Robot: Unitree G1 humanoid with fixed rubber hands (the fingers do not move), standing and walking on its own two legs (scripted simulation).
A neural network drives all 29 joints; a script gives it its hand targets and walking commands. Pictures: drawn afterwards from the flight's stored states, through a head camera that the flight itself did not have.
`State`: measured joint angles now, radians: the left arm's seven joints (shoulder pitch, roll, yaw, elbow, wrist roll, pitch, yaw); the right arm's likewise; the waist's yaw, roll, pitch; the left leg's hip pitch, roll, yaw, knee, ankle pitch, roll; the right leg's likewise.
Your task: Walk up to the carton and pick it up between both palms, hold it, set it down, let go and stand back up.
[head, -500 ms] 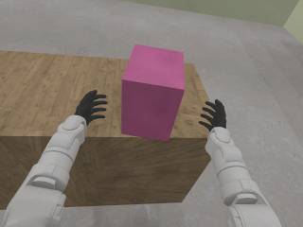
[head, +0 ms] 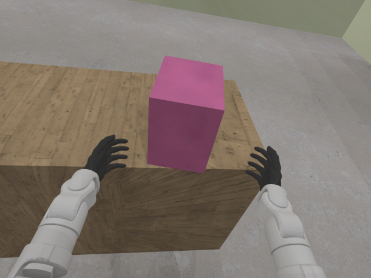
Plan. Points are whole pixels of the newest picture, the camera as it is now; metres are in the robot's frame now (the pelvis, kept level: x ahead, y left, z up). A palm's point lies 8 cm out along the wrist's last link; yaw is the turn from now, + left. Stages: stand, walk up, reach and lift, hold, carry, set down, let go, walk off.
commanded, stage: set down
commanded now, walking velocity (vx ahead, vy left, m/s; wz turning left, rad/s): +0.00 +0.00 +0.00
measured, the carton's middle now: (184, 115) +0.55 -0.05 +0.06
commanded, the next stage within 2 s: let go in 0.80 s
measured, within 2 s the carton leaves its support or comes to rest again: neither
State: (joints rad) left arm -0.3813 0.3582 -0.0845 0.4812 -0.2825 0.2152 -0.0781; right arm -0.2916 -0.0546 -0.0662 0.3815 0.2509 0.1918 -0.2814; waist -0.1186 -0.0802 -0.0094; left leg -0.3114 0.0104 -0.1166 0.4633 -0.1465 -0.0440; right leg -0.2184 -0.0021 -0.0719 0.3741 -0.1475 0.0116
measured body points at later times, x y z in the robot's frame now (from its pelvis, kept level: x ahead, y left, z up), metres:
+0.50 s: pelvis +0.02 +0.00 +0.00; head +0.05 +0.04 +0.45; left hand +0.30 +0.19 -0.03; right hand +0.25 -0.22 +0.00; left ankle +0.07 +0.13 -0.74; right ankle +0.03 -0.13 -0.74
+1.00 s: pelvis +0.05 -0.01 +0.00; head +0.08 +0.02 +0.45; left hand +0.27 +0.20 -0.06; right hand +0.23 -0.24 -0.05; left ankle +0.07 +0.13 -0.74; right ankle +0.03 -0.13 -0.74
